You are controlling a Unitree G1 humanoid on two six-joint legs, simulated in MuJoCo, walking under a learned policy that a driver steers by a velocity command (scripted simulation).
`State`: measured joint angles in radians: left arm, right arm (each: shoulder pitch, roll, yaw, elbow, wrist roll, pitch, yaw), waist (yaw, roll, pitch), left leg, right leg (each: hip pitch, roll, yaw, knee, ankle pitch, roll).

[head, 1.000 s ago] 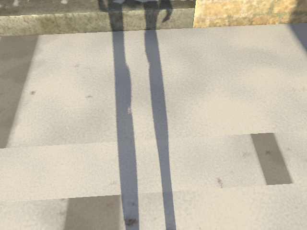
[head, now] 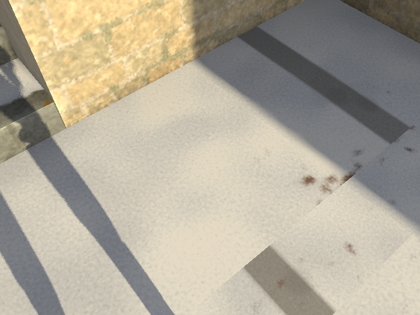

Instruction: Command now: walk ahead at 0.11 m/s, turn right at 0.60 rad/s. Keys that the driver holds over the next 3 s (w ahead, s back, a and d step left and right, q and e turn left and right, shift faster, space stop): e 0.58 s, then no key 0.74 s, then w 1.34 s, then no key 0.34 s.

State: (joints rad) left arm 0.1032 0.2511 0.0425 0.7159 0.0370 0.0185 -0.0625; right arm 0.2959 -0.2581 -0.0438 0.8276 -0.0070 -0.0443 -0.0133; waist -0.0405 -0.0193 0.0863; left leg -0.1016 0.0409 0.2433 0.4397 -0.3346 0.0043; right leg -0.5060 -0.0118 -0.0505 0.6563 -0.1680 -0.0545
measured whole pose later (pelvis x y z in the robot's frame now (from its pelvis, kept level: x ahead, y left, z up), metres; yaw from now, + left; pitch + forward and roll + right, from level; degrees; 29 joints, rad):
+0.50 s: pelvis +0.04 +0.00 +0.00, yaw -17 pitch +1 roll +1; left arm 0.25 0.28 0.09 0.74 0.02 0.05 -0.02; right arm 0.17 -0.27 -0.04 0.71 -0.01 0.05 -0.03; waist 0.04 -0.01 0.04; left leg -0.36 -0.04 -0.06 0.71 -0.42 0.00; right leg -0.36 0.16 0.19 0.43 -0.07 -0.07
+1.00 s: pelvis +0.03 +0.01 +0.01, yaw -26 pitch -1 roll -1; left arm 0.18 0.23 0.01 0.80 0.02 0.03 0.01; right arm 0.26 -0.27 -0.03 0.78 -0.01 0.04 -0.01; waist -0.04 0.04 0.05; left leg -0.22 0.02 0.03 0.52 -0.34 0.01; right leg -0.15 0.06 0.05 0.43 -0.26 -0.04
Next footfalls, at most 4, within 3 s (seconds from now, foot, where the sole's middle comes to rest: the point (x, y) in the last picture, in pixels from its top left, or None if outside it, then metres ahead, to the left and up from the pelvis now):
0.04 right None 0.15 -0.09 -0.77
0.54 left None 0.12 0.10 -0.77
0.92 right None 0.01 -0.09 -0.77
2.04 right None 0.38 -0.22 -0.77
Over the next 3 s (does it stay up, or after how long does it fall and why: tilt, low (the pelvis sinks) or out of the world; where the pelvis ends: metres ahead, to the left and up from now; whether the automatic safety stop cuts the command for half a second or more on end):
stays up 0.72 -0.29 0.00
